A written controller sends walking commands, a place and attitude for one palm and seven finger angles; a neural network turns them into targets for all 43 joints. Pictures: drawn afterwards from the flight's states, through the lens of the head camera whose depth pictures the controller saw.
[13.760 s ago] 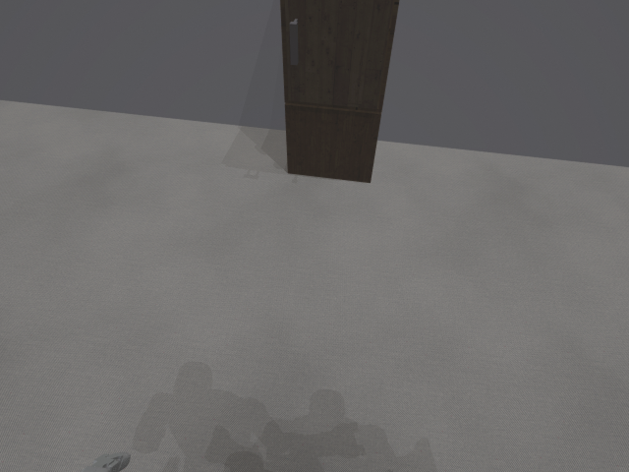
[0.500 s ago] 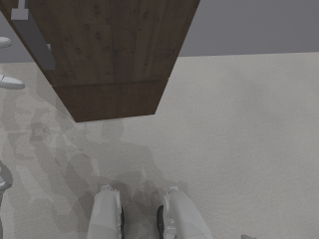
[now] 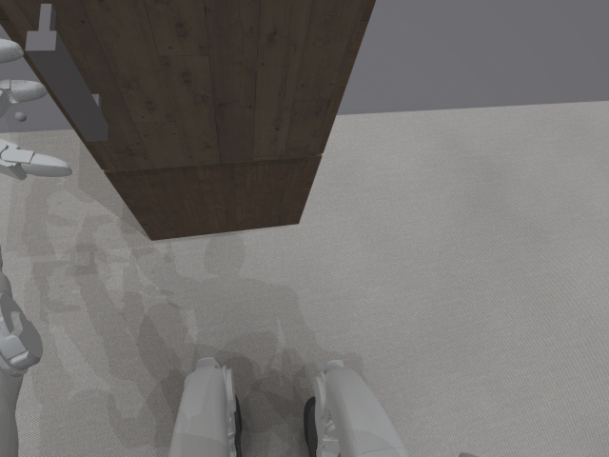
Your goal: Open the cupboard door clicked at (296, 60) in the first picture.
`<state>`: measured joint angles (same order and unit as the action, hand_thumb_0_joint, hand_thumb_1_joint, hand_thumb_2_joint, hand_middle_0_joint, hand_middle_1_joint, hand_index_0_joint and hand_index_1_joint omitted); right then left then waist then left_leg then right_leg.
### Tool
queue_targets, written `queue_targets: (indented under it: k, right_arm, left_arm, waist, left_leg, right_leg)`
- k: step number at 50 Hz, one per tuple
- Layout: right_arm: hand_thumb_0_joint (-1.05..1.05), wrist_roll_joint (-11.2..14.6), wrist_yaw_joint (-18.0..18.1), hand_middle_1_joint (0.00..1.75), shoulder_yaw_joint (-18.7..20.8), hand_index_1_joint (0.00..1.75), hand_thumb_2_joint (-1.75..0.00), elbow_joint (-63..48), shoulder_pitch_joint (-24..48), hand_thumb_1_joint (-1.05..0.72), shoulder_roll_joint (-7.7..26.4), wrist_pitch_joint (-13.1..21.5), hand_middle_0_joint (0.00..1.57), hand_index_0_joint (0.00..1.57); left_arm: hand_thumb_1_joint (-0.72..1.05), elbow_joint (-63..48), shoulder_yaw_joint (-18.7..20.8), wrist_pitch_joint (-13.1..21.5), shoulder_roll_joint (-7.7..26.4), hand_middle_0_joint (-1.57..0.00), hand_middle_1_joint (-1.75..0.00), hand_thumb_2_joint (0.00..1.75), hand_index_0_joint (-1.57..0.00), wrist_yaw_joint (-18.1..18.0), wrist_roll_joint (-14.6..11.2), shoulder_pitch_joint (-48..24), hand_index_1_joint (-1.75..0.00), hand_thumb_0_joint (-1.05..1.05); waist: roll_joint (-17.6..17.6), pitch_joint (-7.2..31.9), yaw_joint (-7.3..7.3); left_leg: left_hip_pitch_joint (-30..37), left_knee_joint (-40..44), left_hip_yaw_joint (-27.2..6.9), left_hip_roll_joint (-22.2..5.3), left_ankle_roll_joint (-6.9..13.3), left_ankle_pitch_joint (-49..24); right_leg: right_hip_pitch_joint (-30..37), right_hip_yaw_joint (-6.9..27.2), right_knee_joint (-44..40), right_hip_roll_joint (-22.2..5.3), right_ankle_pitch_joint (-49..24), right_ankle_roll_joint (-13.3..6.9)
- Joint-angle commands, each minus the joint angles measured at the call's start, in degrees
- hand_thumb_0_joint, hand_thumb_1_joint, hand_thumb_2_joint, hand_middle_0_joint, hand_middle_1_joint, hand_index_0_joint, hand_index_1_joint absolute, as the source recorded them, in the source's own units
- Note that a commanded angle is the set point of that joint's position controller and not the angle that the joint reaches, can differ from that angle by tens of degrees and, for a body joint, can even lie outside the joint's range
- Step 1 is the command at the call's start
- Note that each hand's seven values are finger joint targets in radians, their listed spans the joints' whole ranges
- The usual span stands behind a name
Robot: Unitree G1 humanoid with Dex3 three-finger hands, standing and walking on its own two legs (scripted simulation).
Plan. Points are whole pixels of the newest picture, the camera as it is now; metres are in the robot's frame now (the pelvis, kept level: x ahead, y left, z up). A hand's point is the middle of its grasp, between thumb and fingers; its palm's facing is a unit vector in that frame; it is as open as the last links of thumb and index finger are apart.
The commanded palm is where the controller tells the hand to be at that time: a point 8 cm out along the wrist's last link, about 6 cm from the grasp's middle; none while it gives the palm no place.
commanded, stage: slide the fingers in behind the handle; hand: left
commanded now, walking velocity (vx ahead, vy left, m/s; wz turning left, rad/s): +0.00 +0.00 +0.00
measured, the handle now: (74, 79) +0.56 +0.26 +0.05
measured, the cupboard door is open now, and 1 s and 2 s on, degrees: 0 0 0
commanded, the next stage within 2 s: close the thumb around the handle in 1.48 s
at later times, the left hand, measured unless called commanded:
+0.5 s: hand (51, 118) +0.50 +0.27 +0.05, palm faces +0.11 -0.99 -0.01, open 14.0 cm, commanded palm +0.49 +0.29 +0.05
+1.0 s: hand (83, 114) +0.51 +0.24 +0.05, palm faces +0.13 -0.99 -0.02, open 14.0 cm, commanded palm +0.49 +0.26 +0.05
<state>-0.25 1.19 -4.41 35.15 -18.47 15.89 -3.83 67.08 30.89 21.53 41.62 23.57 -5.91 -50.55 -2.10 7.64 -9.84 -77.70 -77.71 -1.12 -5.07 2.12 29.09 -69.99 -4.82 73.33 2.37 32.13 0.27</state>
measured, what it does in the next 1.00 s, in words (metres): stands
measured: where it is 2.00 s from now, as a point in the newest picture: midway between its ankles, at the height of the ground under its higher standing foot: (275, 455)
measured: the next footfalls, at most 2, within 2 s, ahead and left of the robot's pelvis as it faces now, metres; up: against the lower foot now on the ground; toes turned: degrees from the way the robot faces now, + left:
none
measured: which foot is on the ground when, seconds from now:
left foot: down 0.00-1.00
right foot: down 0.00-1.00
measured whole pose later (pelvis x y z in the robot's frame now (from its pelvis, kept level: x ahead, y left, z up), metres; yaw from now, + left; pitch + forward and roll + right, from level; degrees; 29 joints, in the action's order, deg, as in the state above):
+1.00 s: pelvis +0.01 +0.00 +0.00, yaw +0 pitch +28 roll -5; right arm -1.1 -0.3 -2.8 36.7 -18.9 14.7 -3.8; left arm 63.1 26.6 26.5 30.8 14.0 -5.6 -47.9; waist -2.3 8.4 -9.4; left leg -75.2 -76.4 -0.2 -4.8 1.7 29.5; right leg -68.3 -3.9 73.1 2.2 32.8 0.0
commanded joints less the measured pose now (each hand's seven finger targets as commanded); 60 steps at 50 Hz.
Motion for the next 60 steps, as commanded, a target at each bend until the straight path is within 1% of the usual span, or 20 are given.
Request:
queue_targets:
  k: [1, 4, 7, 9, 11, 15, 19, 22, 26, 29, 36, 40, 44, 45, 48, 49, 54, 56, 58, 60]
  right_arm:
    - [0.0, -0.39, 1.0, 0.3, 4.83, 0.3, -0.9, -2.01, -9.73, -0.9, 12.17, 0.93, 0.2, 0.2]
    - [0.0, -0.56, 0.82, 0.3, 4.95, 0.3, -0.9, -1.52, -9.67, -0.9, 12.17, 1.21, 0.2, 0.2]
    - [0.0, -0.37, 0.8, 0.3, 4.77, 0.3, -0.9, -1.69, -9.62, -0.9, 12.12, 1.23, 0.2, 0.2]
    - [0.0, -0.3, 0.7, 0.3, 4.81, 0.3, -0.9, -1.7, -9.64, -0.9, 11.85, 1.12, 0.2, 0.2]
    - [0.0, -0.43, 0.8, 0.3, 5.0, 0.3, -0.9, -1.75, -9.67, -0.9, 12.16, 1.12, 0.2, 0.2]
    - [0.0, -0.64, 0.43, 0.3, 5.3, 0.3, -0.9, -1.38, -9.75, -0.9, 11.76, 1.2, 0.2, 0.2]
    - [0.0, -0.42, 0.18, 0.3, 5.47, 0.3, -0.9, -1.0, -9.85, -0.9, 11.44, 1.0, 0.2, 0.2]
    - [0.0, -0.29, 0.53, 0.3, 5.23, 0.3, -0.9, -0.75, -9.98, -0.9, 11.56, 1.07, 0.2, 0.2]
    - [0.0, -0.55, 0.61, 0.3, 5.17, 0.3, -0.9, -1.03, -9.69, -0.9, 11.26, 1.45, 0.2, 0.2]
    - [0.0, -1.05, 0.17, 0.3, 5.45, 0.3, -0.9, -0.77, -9.74, -0.9, 10.99, 1.71, 0.2, 0.2]
    - [0.0, -1.01, -0.31, 0.3, 5.64, 0.3, -0.9, -1.08, -10.14, -0.9, 11.04, 0.83, 0.2, 0.2]
    - [0.0, -1.16, -0.51, 0.3, 5.73, 0.3, -0.9, -1.62, -10.09, -0.9, 10.57, 0.57, 0.2, 0.2]
    - [0.0, -1.17, -0.68, 0.3, 5.84, 0.3, -0.9, -1.38, -9.85, -0.9, 10.26, 0.61, 0.2, 0.2]
    - [0.0, -1.14, -0.76, 0.3, 5.82, 0.3, -0.9, -1.18, -9.59, -0.9, 9.94, 0.69, 0.2, 0.2]
    - [0.0, -1.14, -0.85, 0.3, 5.96, 0.3, -0.9, -0.64, -9.91, -0.9, 10.02, 0.57, 0.2, 0.2]
    - [0.0, -1.18, -0.73, 0.3, 5.96, 0.3, -0.9, -0.56, -9.92, -0.9, 10.28, 0.52, 0.2, 0.2]
    - [0.0, -1.37, -0.77, 0.3, 6.13, 0.3, -0.9, -0.43, -10.19, -0.9, 9.96, 0.56, 0.2, 0.2]
    - [0.0, -1.55, -0.8, 0.3, 6.09, 0.3, -0.9, -0.68, -10.06, -0.9, 10.12, 0.59, 0.2, 0.2]
    - [0.0, -1.6, -0.91, 0.3, 5.93, 0.3, -0.9, -0.63, -10.17, -0.9, 9.95, 0.55, 0.2, 0.2]
    - [0.0, -1.51, -1.18, 0.3, 5.9, 0.3, -0.9, -0.65, -9.71, -0.9, 9.57, 0.35, 0.2, 0.2]
  left_arm:
    - [-0.5, -12.51, 1.55, 4.89, 15.9, -0.3, -1.2, 0.3, -0.3, -0.63, -1.39, -20.93, -1.2, 0.0]
    - [-0.5, -13.38, 2.82, 6.37, 16.72, -0.3, -1.2, 0.3, -0.3, -1.16, -1.78, -21.22, -1.2, 0.0]
    - [-0.5, -11.59, 2.77, 5.76, 17.02, -0.3, -1.2, 0.3, -0.3, -1.65, -1.28, -20.55, -1.2, 0.0]
    - [-0.5, -12.29, 0.69, 5.06, 14.95, -0.3, -1.2, 0.3, -0.3, -1.91, -0.81, -21.77, -1.2, 0.0]
    - [-0.5, -14.52, 2.27, 5.22, 17.14, -0.3, -1.2, 0.3, -0.3, -2.37, -0.56, -21.69, -1.2, 0.0]
    - [-0.5, -17.81, 2.38, 6.4, 15.34, -0.3, -1.2, 0.3, -0.3, -2.91, -1.37, -21.1, -1.2, 0.0]
    - [-0.5, -15.26, -0.55, 5.25, 10.31, -0.3, -1.2, 0.3, -0.3, -3.22, -1.7, -18.88, -1.2, 0.0]
    - [-0.5, -12.93, -1.02, 4.22, 10.3, -0.3, -1.2, 0.3, -0.3, -3.59, -1.61, -20.19, -1.2, 0.0]
    - [-0.5, -13.13, -1.16, 5.1, 10.22, -0.3, -1.2, 0.3, -0.3, -5.12, -0.87, -21.45, -1.2, 0.0]
    - [-0.5, -15.89, -2.61, 7.4, 7.79, -0.3, -1.2, 0.3, -0.3, -6.42, -0.48, -23.17, -1.2, 0.0]
    - [-0.5, -12.95, -1.54, 6.25, 7.21, -0.3, -1.2, 0.3, -0.3, -7.81, -0.41, -19.06, -1.2, 0.0]
    - [-0.5, -16.99, -1.26, 6.99, 7.14, -0.3, -1.2, 0.3, -0.3, -8.96, -0.07, -20.38, -1.2, 0.0]
    - [-0.5, -17.61, -0.86, 8.77, 6.56, -0.3, -1.2, 0.3, -0.3, -9.87, -0.28, -19.24, -1.2, 0.0]
    - [-0.5, -16.84, -3.18, 8.81, 3.71, -0.3, -1.2, 0.3, -0.3, -9.81, -0.29, -19.74, -1.2, 0.0]
    - [-0.5, -14.35, -4.77, 8.52, 1.48, -0.3, -1.2, 0.3, -0.3, -9.84, -0.21, -19.64, -1.2, 0.0]
    - [-0.5, -14.12, -4.11, 8.29, 2.58, -0.3, -1.2, 0.3, -0.3, -9.98, -0.13, -19.91, -1.2, 0.0]
    - [-0.5, -15.52, -6.76, 8.57, -0.81, -0.3, -1.2, 0.3, -0.3, -10.76, -0.18, -22.73, -1.2, 0.0]
    - [-0.5, -15.79, -3.76, 9.14, 2.57, -0.3, -1.2, 0.3, -0.3, -11.64, -0.08, -22.04, -1.2, 0.0]
    - [-0.5, -15.08, -3.76, 9.63, 3.11, -0.3, -1.2, 0.3, -0.3, -11.79, 0.73, -20.94, -1.2, 0.0]
    - [-0.5, -14.27, -6.59, 9.74, -0.08, -0.3, -1.2, 0.3, -0.3, -11.49, 1.1, -21.12, -1.2, 0.0]
  waist:
    - [-10.16, 29.47, -0.16]
    - [-10.51, 31.01, 0.2]
    - [-10.12, 29.35, 0.18]
    - [-11.67, 29.57, -0.17]
    - [-12.61, 31.95, 0.57]
    - [-13.24, 35.45, 1.05]
    - [-11.08, 31.67, 0.13]
    - [-9.22, 27.7, -0.64]
    - [-9.31, 27.78, -0.55]
    - [-13.17, 30.81, -0.5]
    - [-9.28, 30.98, 0.26]
    - [-10.26, 33.78, 0.91]
    - [-8.75, 32.82, 0.81]
    - [-9.15, 31.54, -0.09]
    - [-8.65, 29.4, -0.66]
    - [-8.26, 28.67, -0.57]
    - [-9.82, 30.26, -1.09]
    - [-9.15, 31.82, -0.01]
    - [-8.83, 32.28, 0.16]
    - [-9.65, 30.16, -0.55]
  left_leg:
    - [32.49, 7.89, -4.94, 1.1, -0.11, -18.13]
    - [32.84, 7.34, -4.89, 1.04, -0.18, -19.12]
    - [30.02, 7.06, -4.22, 1.29, 0.19, -16.91]
    - [31.06, 7.36, -4.22, 1.25, 0.08, -16.71]
    - [32.38, 7.4, -4.35, 1.21, -0.06, -17.91]
    - [36.13, 7.42, -4.84, 1.13, -0.39, -22.01]
    - [35.54, 8.24, -4.89, 1.1, -0.35, -20.78]
    - [32.51, 8.51, -4.55, 1.28, 0.0, -17.58]
    - [31.41, 8.48, -4.24, 1.46, -0.1, -16.25]
    - [37.04, 8.68, -5.43, 1.21, -0.8, -19.51]
    - [34.9, 8.79, -4.6, 1.45, -0.64, -20.39]
    - [36.08, 8.63, -4.3, 1.64, -0.63, -22.88]
    - [35.2, 8.57, -3.94, 1.69, -0.65, -22.62]
    - [35.05, 8.74, -3.8, 1.72, -0.59, -21.62]
    - [34.97, 9.07, -4.0, 1.71, -0.69, -19.74]
    - [34.17, 9.25, -4.12, 1.65, -0.66, -18.6]
    - [37.36, 9.49, -4.58, 1.77, -0.82, -20.37]
    - [35.75, 9.04, -4.1, 1.97, -0.71, -20.33]
    - [34.74, 8.44, -3.6, 2.11, -0.52, -21.79]
    - [34.94, 8.72, -3.66, 2.12, -0.65, -20.39]
  right_leg:
    - [3.68, 1.63, -8.76, 1.42, -12.8, -1.67]
    - [3.99, 1.66, -8.12, 1.45, -13.37, -1.73]
    - [4.7, 2.27, -8.29, 1.44, -12.48, -1.71]
    - [4.07, 2.14, -8.49, 1.31, -12.36, -1.54]
    - [4.89, 2.21, -8.28, 1.26, -13.07, -1.69]
    - [5.57, 1.82, -7.98, 1.38, -15.5, -1.78]
    - [4.6, 1.53, -8.94, 1.38, -14.95, -1.56]
    - [4.5, 1.84, -9.57, 1.31, -13.51, -1.55]
    - [4.39, 1.9, -9.33, 1.24, -12.44, -1.6]
    - [1.45, 1.26, -8.29, 1.18, -13.32, -2.0]
    - [5.23, 1.41, -8.85, 1.11, -15.04, -1.64]
    - [7.2, 1.73, -8.57, 1.12, -17.24, -1.66]
    - [8.18, 1.9, -8.68, 1.31, -17.81, -1.61]
    - [7.25, 1.89, -9.09, 1.26, -17.07, -1.52]
    - [5.66, 1.65, -9.5, 1.24, -15.45, -1.54]
    - [5.69, 1.71, -9.63, 1.2, -14.69, -1.54]
    - [4.3, 1.42, -9.52, 1.05, -15.35, -1.76]
    - [6.56, 1.83, -9.32, 1.09, -15.77, -1.7]
    - [7.84, 2.14, -8.87, 1.18, -17.51, -1.7]
    - [6.22, 1.94, -9.27, 1.17, -16.11, -1.74]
